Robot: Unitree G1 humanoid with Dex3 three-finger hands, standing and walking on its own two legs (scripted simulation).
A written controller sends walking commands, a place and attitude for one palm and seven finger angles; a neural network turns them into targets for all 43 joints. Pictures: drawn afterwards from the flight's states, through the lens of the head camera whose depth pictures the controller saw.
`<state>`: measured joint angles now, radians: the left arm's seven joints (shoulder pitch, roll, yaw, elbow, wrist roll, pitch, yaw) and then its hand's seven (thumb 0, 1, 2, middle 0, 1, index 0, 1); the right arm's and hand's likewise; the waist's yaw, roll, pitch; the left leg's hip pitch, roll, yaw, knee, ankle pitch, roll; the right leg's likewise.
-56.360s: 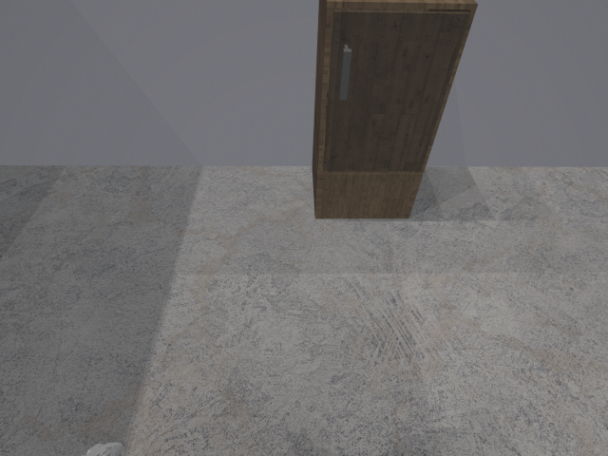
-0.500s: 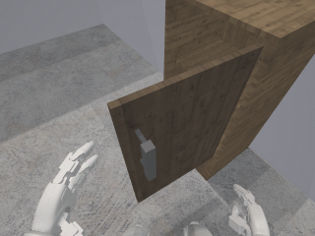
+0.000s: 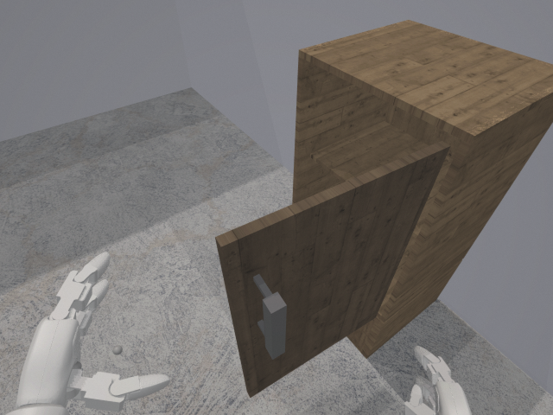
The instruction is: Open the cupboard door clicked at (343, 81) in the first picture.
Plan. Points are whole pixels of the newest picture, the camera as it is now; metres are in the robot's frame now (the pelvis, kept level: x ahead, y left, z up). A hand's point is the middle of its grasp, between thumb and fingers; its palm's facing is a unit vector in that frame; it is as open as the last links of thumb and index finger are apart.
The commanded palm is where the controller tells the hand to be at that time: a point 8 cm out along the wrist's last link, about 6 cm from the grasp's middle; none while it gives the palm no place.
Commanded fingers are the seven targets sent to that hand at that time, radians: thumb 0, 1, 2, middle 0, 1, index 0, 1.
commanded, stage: draw the hand back to the body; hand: left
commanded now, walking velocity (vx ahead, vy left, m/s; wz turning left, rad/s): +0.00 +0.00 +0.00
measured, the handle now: (267, 317) +0.28 +0.05 +0.00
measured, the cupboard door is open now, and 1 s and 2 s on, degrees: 85 85 85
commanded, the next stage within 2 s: step back with the hand held close in 0.84 s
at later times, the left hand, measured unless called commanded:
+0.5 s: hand (39, 272) +0.20 +0.26 +0.21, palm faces +0.46 -0.78 -0.42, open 8.7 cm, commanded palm +0.15 +0.29 +0.21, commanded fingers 0.00 0.90 0.90 -0.20 -0.30 -0.20 -0.30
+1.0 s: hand (49, 280) +0.19 +0.24 +0.20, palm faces +0.46 -0.79 -0.40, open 7.5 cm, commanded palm +0.15 +0.28 +0.22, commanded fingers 0.00 0.90 0.90 -0.20 -0.30 -0.20 -0.30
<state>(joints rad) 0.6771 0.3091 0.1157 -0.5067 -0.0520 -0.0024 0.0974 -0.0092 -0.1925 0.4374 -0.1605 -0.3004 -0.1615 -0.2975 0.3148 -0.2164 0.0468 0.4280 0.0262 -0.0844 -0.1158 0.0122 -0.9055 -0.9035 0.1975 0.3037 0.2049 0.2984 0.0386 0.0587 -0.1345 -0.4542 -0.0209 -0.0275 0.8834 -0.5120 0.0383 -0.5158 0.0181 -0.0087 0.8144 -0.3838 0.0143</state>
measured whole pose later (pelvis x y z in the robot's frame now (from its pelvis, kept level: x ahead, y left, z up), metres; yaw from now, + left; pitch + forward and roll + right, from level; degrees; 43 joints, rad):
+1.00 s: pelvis +0.00 -0.02 +0.04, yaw -1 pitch -5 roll -1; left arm 0.45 0.34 0.35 -0.38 -0.05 -0.08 0.11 0.01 0.89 0.90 -0.21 -0.30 -0.21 -0.30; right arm 0.20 -0.23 0.02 0.64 0.01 -0.13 -0.08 0.01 -0.91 -0.90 0.20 0.30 0.21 0.30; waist 0.07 0.07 0.02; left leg -0.06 0.00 -0.01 0.45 -0.31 0.01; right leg -0.14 0.04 0.02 0.41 -0.19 -0.01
